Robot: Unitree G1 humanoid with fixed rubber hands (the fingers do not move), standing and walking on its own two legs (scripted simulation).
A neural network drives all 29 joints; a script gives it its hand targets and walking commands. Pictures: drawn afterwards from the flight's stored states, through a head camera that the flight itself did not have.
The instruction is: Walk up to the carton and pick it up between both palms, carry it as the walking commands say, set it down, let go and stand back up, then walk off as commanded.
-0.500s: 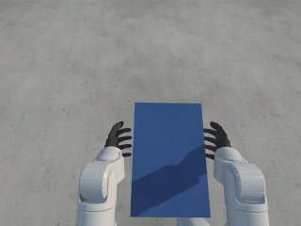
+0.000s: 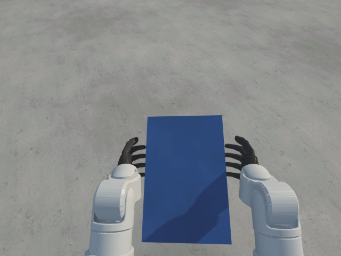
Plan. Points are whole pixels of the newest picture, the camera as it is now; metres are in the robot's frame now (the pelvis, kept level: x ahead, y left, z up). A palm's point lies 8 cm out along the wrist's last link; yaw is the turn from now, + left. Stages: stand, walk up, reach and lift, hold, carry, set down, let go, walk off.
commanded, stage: carry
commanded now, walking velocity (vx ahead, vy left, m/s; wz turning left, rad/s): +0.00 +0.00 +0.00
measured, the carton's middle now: (185, 177) +0.31 -0.01 +0.01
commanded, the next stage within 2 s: none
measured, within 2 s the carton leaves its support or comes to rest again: neither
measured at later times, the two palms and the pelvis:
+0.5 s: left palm (127, 217) +0.19 +0.10 +0.11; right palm (274, 218) +0.17 -0.15 +0.11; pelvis -0.09 -0.01 +0.00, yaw -1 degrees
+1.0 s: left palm (117, 226) +0.18 +0.12 +0.07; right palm (255, 219) +0.18 -0.13 +0.08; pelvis -0.10 +0.00 +0.00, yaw +0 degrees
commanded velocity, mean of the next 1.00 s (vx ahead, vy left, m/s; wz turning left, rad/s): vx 0.00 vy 0.00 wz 0.00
